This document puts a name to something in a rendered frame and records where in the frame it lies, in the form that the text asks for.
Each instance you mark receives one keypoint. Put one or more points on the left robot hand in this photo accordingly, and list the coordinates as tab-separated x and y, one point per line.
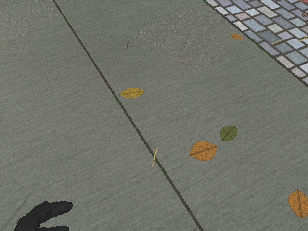
42	213

